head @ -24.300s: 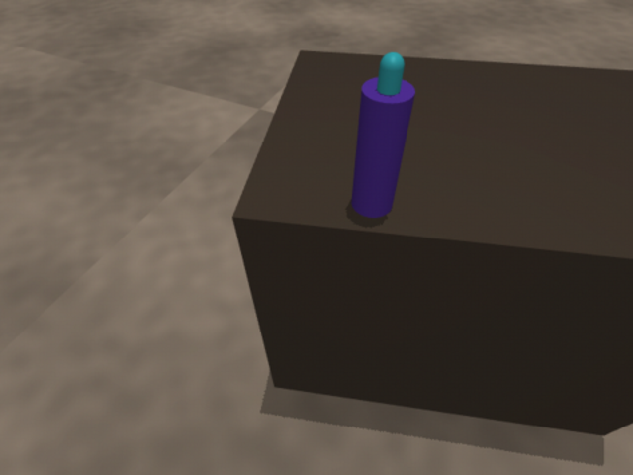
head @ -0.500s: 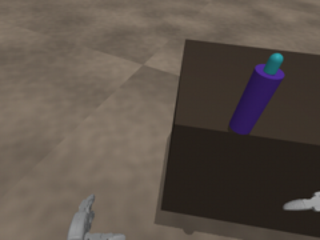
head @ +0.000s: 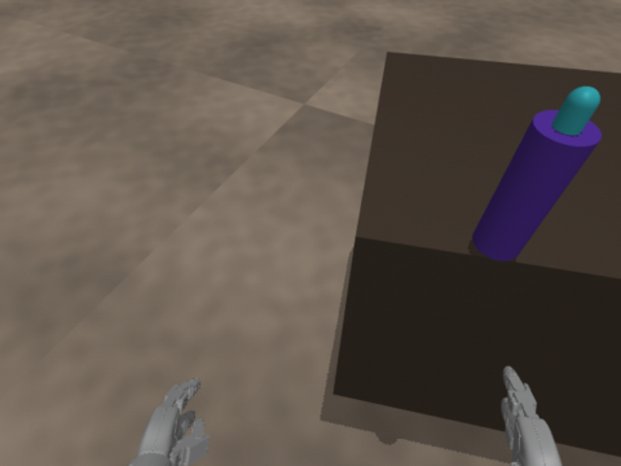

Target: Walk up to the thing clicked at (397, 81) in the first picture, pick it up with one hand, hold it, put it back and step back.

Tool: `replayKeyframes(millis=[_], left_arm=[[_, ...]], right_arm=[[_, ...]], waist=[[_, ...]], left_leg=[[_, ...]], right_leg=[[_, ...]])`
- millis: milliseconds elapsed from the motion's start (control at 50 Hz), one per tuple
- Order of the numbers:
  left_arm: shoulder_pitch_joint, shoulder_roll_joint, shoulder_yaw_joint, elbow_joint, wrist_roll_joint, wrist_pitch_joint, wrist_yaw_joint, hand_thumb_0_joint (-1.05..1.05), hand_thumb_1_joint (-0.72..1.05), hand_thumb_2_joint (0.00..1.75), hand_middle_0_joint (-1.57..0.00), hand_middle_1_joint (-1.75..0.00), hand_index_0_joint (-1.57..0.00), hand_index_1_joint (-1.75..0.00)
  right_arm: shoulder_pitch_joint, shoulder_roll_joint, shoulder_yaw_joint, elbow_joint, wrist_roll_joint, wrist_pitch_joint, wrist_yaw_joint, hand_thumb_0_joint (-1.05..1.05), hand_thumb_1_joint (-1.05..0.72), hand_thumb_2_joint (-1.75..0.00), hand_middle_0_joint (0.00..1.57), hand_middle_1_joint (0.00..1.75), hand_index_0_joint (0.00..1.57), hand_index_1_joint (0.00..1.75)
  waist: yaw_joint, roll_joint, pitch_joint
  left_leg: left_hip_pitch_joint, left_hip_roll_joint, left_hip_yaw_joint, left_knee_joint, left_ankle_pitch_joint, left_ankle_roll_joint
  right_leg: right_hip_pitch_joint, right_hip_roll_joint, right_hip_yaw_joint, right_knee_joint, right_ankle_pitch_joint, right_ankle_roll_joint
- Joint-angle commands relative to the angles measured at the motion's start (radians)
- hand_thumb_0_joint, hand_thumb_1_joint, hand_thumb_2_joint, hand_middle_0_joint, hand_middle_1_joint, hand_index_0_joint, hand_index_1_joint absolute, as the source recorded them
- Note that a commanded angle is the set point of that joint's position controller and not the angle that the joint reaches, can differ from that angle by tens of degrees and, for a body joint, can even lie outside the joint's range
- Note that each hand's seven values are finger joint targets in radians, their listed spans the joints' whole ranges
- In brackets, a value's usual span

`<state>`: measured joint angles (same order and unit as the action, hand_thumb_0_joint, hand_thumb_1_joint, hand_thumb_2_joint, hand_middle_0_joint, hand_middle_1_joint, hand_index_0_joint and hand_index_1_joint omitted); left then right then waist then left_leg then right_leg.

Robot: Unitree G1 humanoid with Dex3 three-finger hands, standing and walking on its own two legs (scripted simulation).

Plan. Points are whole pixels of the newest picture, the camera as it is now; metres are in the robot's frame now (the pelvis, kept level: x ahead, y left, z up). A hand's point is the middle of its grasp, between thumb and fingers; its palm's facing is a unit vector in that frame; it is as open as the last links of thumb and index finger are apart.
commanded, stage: home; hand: right
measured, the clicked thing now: (533, 181) +0.42 -0.26 +0.15
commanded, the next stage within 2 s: none
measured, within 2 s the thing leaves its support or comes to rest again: neither
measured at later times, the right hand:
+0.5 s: hand (447, 434) +0.18 -0.17 -0.10, palm faces +0.06 +0.97 -0.23, open 17.4 cm
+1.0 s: hand out of the picture +0.08 -0.26 -0.14, palm faces -0.09 +0.91 -0.40, open 17.5 cm
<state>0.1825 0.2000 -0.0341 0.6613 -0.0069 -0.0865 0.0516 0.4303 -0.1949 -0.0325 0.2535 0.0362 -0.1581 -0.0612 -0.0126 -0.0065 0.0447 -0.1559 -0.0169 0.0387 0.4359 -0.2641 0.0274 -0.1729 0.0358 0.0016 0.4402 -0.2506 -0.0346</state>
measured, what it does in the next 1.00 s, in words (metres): stands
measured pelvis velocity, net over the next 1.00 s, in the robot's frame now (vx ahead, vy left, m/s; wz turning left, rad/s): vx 0.00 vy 0.00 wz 0.03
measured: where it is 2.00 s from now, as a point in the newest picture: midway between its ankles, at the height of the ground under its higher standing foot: outside the picture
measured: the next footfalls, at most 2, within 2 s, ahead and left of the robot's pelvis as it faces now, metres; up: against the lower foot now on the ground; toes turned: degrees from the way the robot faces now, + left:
none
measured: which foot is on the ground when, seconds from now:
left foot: down 0.00-1.00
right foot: down 0.00-1.00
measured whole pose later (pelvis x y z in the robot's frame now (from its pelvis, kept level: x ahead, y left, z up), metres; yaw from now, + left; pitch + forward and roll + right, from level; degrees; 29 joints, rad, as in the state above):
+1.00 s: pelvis +0.00 +0.00 +0.00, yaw +2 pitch -2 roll +0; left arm 0.19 0.37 0.01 1.03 0.03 0.00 -0.02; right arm 0.19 -0.38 0.03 1.02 -0.02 -0.03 -0.01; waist 0.00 -0.02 0.03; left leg -0.11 -0.02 0.00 0.38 -0.23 0.02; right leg -0.10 0.04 -0.03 0.35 -0.21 -0.04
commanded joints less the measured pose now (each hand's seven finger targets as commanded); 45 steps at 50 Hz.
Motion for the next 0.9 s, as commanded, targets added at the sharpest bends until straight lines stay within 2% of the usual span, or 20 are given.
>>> replayKeyframes(millis=[0, 40, 60, 80, 140, 200, 240, 280, 340, 380, 420, 480, 500, 540, 580, 600, 640, 680, 760, 880], left_arm=[[-0.037, 0.134, 0.049, -0.110, -0.006, -0.022, 0.017, 0.00, 0.90, 0.90, -0.20, -0.30, -0.20, -0.30], [-0.033, 0.134, 0.049, -0.112, -0.007, -0.020, 0.018, 0.00, 0.90, 0.90, -0.20, -0.30, -0.20, -0.30], [-0.029, 0.137, 0.055, -0.119, -0.006, -0.020, 0.018, 0.00, 0.90, 0.90, -0.20, -0.30, -0.20, -0.30], [-0.022, 0.145, 0.058, -0.122, -0.007, -0.022, 0.018, 0.00, 0.90, 0.90, -0.20, -0.30, -0.20, -0.30], [-0.016, 0.142, 0.059, -0.135, -0.005, -0.013, 0.020, 0.00, 0.90, 0.90, -0.20, -0.30, -0.20, -0.30], [0.002, 0.147, 0.065, -0.126, -0.003, -0.003, 0.022, 0.00, 0.90, 0.90, -0.20, -0.30, -0.20, -0.30], [0.003, 0.144, 0.067, -0.136, -0.007, 0.005, 0.024, 0.00, 0.90, 0.90, -0.20, -0.30, -0.20, -0.30], [-0.009, 0.142, 0.062, -0.145, -0.011, 0.012, 0.022, 0.00, 0.90, 0.90, -0.20, -0.30, -0.20, -0.30], [-0.031, 0.147, 0.061, -0.164, -0.020, 0.020, 0.018, 0.00, 0.90, 0.90, -0.20, -0.30, -0.20, -0.30], [-0.029, 0.151, 0.064, -0.170, -0.023, 0.021, 0.017, 0.00, 0.90, 0.90, -0.20, -0.30, -0.20, -0.30], [-0.032, 0.149, 0.061, -0.170, -0.024, 0.026, 0.015, 0.00, 0.90, 0.90, -0.20, -0.30, -0.20, -0.30], [-0.017, 0.155, 0.065, -0.161, -0.024, 0.029, 0.016, 0.00, 0.90, 0.90, -0.20, -0.30, -0.20, -0.30], [0.023, 0.295, 0.114, -0.034, 0.058, 0.039, -0.007, 0.00, 0.90, 0.90, -0.20, -0.30, -0.20, -0.30], [0.045, 0.282, 0.112, -0.010, 0.055, 0.047, -0.023, 0.00, 0.90, 0.90, -0.20, -0.30, -0.20, -0.30], [0.015, 0.282, 0.108, -0.001, 0.042, 0.048, -0.034, 0.00, 0.90, 0.90, -0.20, -0.30, -0.20, -0.30], [0.003, 0.280, 0.104, 0.018, 0.036, 0.046, -0.041, 0.00, 0.90, 0.90, -0.20, -0.30, -0.20, -0.30], [-0.027, 0.292, 0.101, 0.059, 0.034, 0.050, -0.047, 0.00, 0.90, 0.90, -0.20, -0.30, -0.20, -0.30], [-0.035, 0.292, 0.096, 0.097, 0.034, 0.051, -0.054, 0.00, 0.90, 0.90, -0.20, -0.30, -0.20, -0.30], [-0.049, 0.315, 0.094, 0.169, 0.031, 0.049, -0.056, 0.00, 0.90, 0.90, -0.20, -0.30, -0.20, -0.30], [-0.065, 0.342, 0.082, 0.265, 0.031, 0.055, -0.054, 0.00, 0.90, 0.90, -0.20, -0.30, -0.20, -0.30]], right_arm=[[-0.200, -0.082, -0.016, 0.004, -0.008, -0.035, -0.008, 0.00, 0.54, -0.06, 0.05, 0.05, 0.05, 0.05], [-0.234, -0.111, -0.032, 0.025, -0.012, -0.031, -0.013, 0.00, 0.56, -0.05, 0.05, 0.05, 0.05, 0.05], [-0.251, -0.123, -0.037, 0.011, -0.013, -0.026, -0.020, 0.00, 0.55, -0.05, 0.05, 0.05, 0.05, 0.05], [-0.231, -0.147, -0.059, 0.037, -0.014, -0.018, -0.027, 0.00, 0.57, -0.04, 0.05, 0.05, 0.05, 0.05], [-0.238, -0.148, -0.042, 0.036, -0.015, 0.000, -0.041, 0.00, 0.58, -0.03, 0.05, 0.05, 0.05, 0.05], [-0.199, -0.130, -0.031, 0.087, -0.016, 0.027, -0.052, 0.00, 0.57, -0.04, 0.05, 0.05, 0.05, 0.05], [-0.191, -0.081, 0.008, 0.131, -0.013, 0.048, -0.051, 0.00, 0.56, -0.04, 0.05, 0.05, 0.05, 0.05], [-0.196, -0.075, 0.018, 0.152, -0.012, 0.060, -0.052, 0.00, 0.54, -0.05, 0.05, 0.05, 0.05, 0.05], [-0.198, -0.061, 0.034, 0.157, -0.008, 0.067, -0.049, 0.00, 0.54, -0.06, 0.05, 0.05, 0.05, 0.05], [-0.219, -0.073, 0.026, 0.140, -0.006, 0.074, -0.048, 0.00, 0.53, -0.06, 0.05, 0.05, 0.05, 0.05], [-0.232, -0.113, -0.002, 0.115, -0.008, 0.071, -0.050, 0.00, 0.53, -0.06, 0.05, 0.05, 0.05, 0.05], [-0.264, -0.126, -0.014, 0.093, -0.007, 0.074, -0.053, 0.00, 0.52, -0.07, 0.05, 0.06, 0.05, 0.06], [-0.201, -0.336, -0.050, 0.299, -0.101, 0.076, -0.018, 0.00, 0.55, -0.05, 0.05, 0.05, 0.05, 0.05], [-0.216, -0.327, -0.043, 0.326, -0.094, 0.075, 0.008, 0.00, 0.55, -0.05, 0.05, 0.05, 0.05, 0.05], [-0.224, -0.297, -0.027, 0.352, -0.078, 0.069, 0.023, 0.00, 0.55, -0.05, 0.05, 0.05, 0.05, 0.05], [-0.246, -0.299, -0.018, 0.377, -0.071, 0.066, 0.030, 0.00, 0.55, -0.05, 0.05, 0.05, 0.05, 0.05], [-0.262, -0.299, -0.006, 0.437, -0.067, 0.071, 0.035, 0.00, 0.55, -0.05, 0.05, 0.05, 0.05, 0.05], [-0.280, -0.314, 0.000, 0.483, -0.068, 0.075, 0.040, 0.00, 0.58, -0.04, 0.05, 0.05, 0.05, 0.05], [-0.287, -0.341, 0.003, 0.564, -0.064, 0.081, 0.041, 0.00, 0.56, -0.05, 0.05, 0.05, 0.05, 0.05], [-0.313, -0.371, 0.015, 0.667, -0.059, 0.098, 0.040, 0.00, 0.57, -0.04, 0.05, 0.05, 0.05, 0.05]], waist=[[0.039, 0.036, -0.071], [0.023, 0.005, -0.114], [0.018, -0.008, -0.199], [0.007, -0.025, -0.228], [0.003, -0.049, -0.310], [0.001, -0.052, -0.266], [0.017, 0.008, -0.203], [0.007, 0.021, -0.123], [0.000, 0.063, -0.074], [0.005, 0.066, -0.089], [-0.002, 0.051, -0.094], [0.007, 0.024, -0.151], [0.015, -0.024, -0.197], [0.034, -0.034, -0.244], [0.026, -0.019, -0.234], [0.032, -0.003, -0.185], [0.026, 0.021, -0.126], [0.030, 0.026, -0.055], [0.021, 0.016, -0.065], [0.016, 0.008, -0.054]], left_leg=[[-0.107, 0.010, -0.020, -0.003, 0.171, -0.003], [-0.101, 0.016, -0.025, 0.017, 0.161, -0.002], [-0.069, 0.016, -0.029, 0.034, 0.199, -0.002], [-0.047, 0.015, -0.027, 0.045, 0.236, 0.000], [-0.015, 0.008, -0.025, 0.063, 0.311, 0.002], [-0.011, 0.000, -0.014, 0.058, 0.323, 0.006], [-0.027, -0.002, -0.010, 0.041, 0.303, 0.001], [-0.046, -0.001, -0.009, 0.023, 0.243, 0.001], [-0.070, 0.000, -0.012, 0.004, 0.174, -0.002], [-0.069, 0.001, -0.019, -0.001, 0.161, -0.004], [-0.061, 0.010, -0.033, -0.009, 0.159, -0.008], [-0.033, 0.005, -0.031, 0.019, 0.248, -0.005], [-0.002, 0.125, -0.148, 0.055, 0.380, 0.025], [0.018, 0.136, -0.154, 0.063, 0.462, 0.043], [-0.005, 0.127, -0.150, 0.032, 0.385, 0.028], [-0.017, 0.127, -0.152, 0.022, 0.367, 0.025], [-0.042, 0.127, -0.160, -0.020, 0.262, 0.023], [-0.065, 0.130, -0.170, -0.053, 0.220, 0.023], [-0.012, 0.131, -0.171, -0.068, 0.276, 0.019], [0.034, 0.128, -0.173, -0.108, 0.209, 0.014]], right_leg=[[-0.039, -0.022, 0.003, 0.004, 0.161, -0.005], [-0.045, -0.016, 0.001, 0.021, 0.149, -0.002], [-0.023, -0.018, 0.004, 0.031, 0.186, 0.001], [-0.014, -0.020, 0.005, 0.036, 0.225, 0.005], [0.027, -0.031, 0.009, 0.058, 0.324, 0.013], [0.014, -0.042, 0.010, 0.052, 0.367, 0.022], [-0.020, -0.042, 0.003, 0.040, 0.313, 0.014], [-0.062, -0.041, -0.004, 0.017, 0.237, 0.011], [-0.081, -0.039, -0.007, 0.002, 0.166, 0.004], [-0.073, -0.035, -0.009, -0.001, 0.150, 0.000], [-0.068, -0.025, -0.019, 0.004, 0.142, -0.001], [-0.030, -0.032, -0.015, 0.014, 0.223, 0.003], [-0.005, -0.128, 0.085, 0.061, 0.320, -0.008], [0.064, -0.136, 0.085, 0.060, 0.408, -0.005], [0.071, -0.142, 0.094, 0.042, 0.345, -0.004], [0.062, -0.145, 0.099, 0.024, 0.341, -0.002], [0.036, -0.142, 0.104, -0.011, 0.216, -0.011], [0.014, -0.142, 0.108, -0.047, 0.161, -0.012], [0.051, -0.147, 0.111, -0.077, 0.223, -0.013], [0.058, -0.150, 0.119, -0.146, 0.176, -0.012]])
